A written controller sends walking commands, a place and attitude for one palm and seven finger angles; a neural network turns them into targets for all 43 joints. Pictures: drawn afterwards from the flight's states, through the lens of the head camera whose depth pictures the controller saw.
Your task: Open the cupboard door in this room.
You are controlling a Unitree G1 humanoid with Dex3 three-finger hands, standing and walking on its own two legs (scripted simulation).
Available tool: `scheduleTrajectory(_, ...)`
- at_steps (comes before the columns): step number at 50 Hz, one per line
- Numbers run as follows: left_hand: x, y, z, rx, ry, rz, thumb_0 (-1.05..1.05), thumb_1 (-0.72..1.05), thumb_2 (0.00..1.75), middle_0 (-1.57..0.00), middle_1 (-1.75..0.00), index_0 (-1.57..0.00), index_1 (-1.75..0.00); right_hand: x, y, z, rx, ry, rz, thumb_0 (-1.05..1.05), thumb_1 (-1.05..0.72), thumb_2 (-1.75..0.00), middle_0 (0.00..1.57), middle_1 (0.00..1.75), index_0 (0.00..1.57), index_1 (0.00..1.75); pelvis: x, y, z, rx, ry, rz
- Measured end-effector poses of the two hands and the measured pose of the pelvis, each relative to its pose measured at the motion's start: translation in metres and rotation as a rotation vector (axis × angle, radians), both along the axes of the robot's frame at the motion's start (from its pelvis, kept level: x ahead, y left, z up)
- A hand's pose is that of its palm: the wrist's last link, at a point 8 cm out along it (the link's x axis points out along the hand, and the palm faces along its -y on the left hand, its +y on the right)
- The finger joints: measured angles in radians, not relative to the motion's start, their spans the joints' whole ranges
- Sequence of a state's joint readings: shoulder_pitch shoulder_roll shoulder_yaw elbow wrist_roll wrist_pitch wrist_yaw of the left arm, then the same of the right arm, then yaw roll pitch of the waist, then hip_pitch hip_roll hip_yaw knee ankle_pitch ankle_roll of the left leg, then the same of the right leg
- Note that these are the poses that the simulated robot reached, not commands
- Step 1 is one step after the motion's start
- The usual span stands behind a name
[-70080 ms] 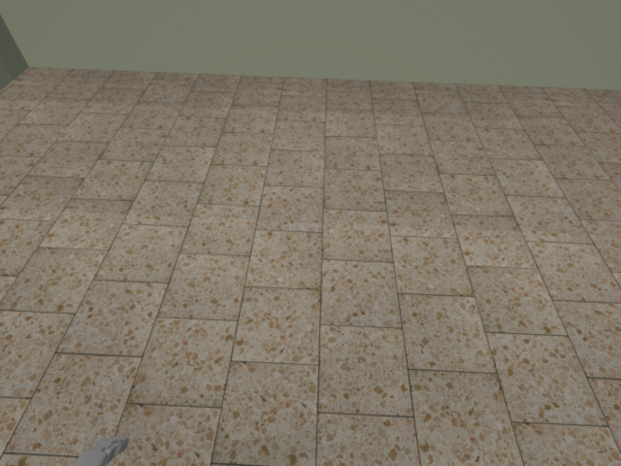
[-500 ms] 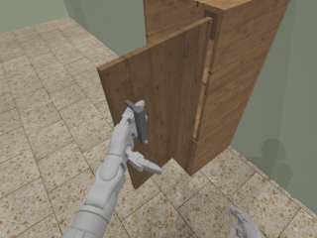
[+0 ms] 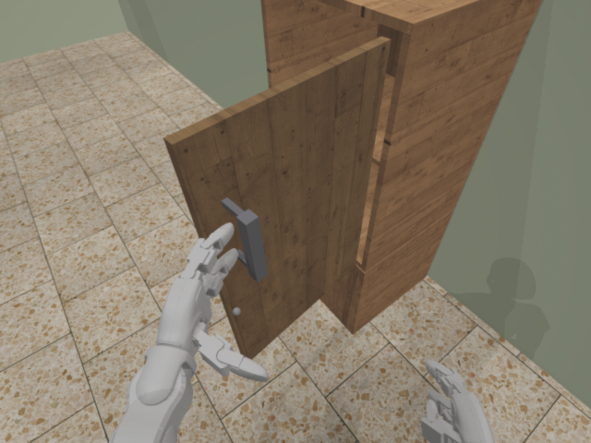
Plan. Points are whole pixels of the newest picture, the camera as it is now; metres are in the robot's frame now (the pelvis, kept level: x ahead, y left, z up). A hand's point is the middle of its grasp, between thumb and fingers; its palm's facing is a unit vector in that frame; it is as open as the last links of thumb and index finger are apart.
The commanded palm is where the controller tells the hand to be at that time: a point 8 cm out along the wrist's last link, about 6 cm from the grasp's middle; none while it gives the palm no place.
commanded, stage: slide the hand sideways off the handle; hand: left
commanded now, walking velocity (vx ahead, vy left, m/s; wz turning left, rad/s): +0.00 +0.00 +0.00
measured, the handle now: (244, 240) +0.36 +0.11 +0.09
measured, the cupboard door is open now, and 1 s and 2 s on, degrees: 97 97 97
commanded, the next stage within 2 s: draw the hand back to the body in 0.36 s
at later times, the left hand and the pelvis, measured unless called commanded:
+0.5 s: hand (196, 338) +0.22 +0.14 +0.08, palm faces -0.04 -1.00 -0.05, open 16.3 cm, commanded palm +0.19 +0.20 +0.09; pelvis +0.01 +0.00 -0.01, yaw +1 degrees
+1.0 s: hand (132, 331) +0.21 +0.20 +0.12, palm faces +0.02 -0.99 -0.12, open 16.1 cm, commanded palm +0.17 +0.25 +0.13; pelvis +0.01 +0.02 +0.00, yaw +1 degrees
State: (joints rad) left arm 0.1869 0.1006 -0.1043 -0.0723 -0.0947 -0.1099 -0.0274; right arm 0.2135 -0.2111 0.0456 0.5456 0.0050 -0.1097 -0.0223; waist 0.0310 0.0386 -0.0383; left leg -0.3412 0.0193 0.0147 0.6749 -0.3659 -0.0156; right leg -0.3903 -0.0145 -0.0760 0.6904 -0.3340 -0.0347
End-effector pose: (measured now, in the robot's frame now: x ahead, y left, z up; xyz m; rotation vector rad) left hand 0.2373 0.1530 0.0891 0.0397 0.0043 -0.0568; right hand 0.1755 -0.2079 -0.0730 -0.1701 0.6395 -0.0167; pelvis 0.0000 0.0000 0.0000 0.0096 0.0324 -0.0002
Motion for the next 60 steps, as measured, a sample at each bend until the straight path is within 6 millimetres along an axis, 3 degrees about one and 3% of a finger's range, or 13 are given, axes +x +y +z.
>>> scheduleTrajectory(9, -0.026, 0.023, 0.001, 0.010, 0.007, 0.040, -0.01, -0.50, 0.30, -0.16, -0.30, -0.15, -0.30, 0.014, -0.008, 0.004, -0.007, -0.044, 0.004, 0.02, -0.91, -0.90, 0.20, 0.30, 0.20, 0.30, 0.009, -0.007, -0.002, -0.003, 0.006, 0.010)
scheduleTrajectory(16, -0.040, 0.037, -0.002, 0.025, 0.014, 0.043, -0.01, -0.50, 0.30, -0.15, -0.30, -0.15, -0.30, 0.014, -0.014, 0.000, -0.025, -0.055, 0.002, 0.02, -0.91, -0.90, 0.20, 0.30, 0.20, 0.30, 0.008, -0.009, -0.005, -0.008, 0.017, 0.021)
scheduleTrajectory(25, -0.036, 0.041, -0.002, 0.007, -0.012, 0.015, -0.01, -0.50, 0.30, -0.15, -0.30, -0.15, -0.30, 0.002, -0.015, -0.005, -0.037, -0.054, -0.019, 0.02, -0.91, -0.90, 0.20, 0.30, 0.20, 0.30, 0.005, -0.004, -0.008, -0.013, 0.030, 0.025)
scheduleTrajectory(32, -0.036, 0.052, 0.009, 0.031, -0.025, 0.016, -0.01, -0.50, 0.30, -0.15, -0.30, -0.16, -0.30, -0.004, -0.009, -0.003, -0.024, -0.064, -0.039, 0.02, -0.91, -0.90, 0.20, 0.30, 0.20, 0.30, 0.008, 0.002, -0.007, -0.013, 0.022, 0.014)
scheduleTrajectory(46, -0.049, 0.089, 0.028, 0.041, -0.026, 0.055, -0.01, -0.50, 0.30, -0.15, -0.30, -0.15, -0.30, 0.013, 0.011, 0.013, -0.027, -0.135, -0.008, 0.02, -0.90, -0.90, 0.20, 0.30, 0.20, 0.30, 0.010, 0.015, -0.002, -0.026, -0.009, 0.021)
scheduleTrajectory(49, -0.052, 0.095, 0.034, 0.044, -0.039, 0.055, -0.01, -0.47, 0.31, -0.15, -0.30, -0.16, -0.30, 0.017, 0.015, 0.017, -0.027, -0.152, 0.002, 0.02, -0.90, -0.90, 0.20, 0.30, 0.20, 0.30, 0.011, 0.017, 0.000, -0.028, -0.018, 0.023)
scheduleTrajectory(53, -0.054, 0.106, 0.046, 0.193, -0.049, 0.182, -0.01, -0.39, 0.34, -0.16, -0.30, -0.16, -0.30, 0.020, 0.020, 0.021, -0.044, -0.139, 0.010, 0.02, -0.90, -0.90, 0.20, 0.30, 0.21, 0.30, 0.012, 0.018, 0.005, -0.027, -0.039, 0.018)
scheduleTrajectory(60, -0.062, 0.119, 0.055, 0.292, -0.037, 0.322, -0.01, -0.19, 0.43, -0.16, -0.30, -0.17, -0.30, 0.016, 0.027, 0.018, -0.049, -0.063, 0.018, 0.02, -0.90, -0.90, 0.20, 0.30, 0.21, 0.30, 0.015, 0.022, 0.013, -0.023, -0.065, 0.010)
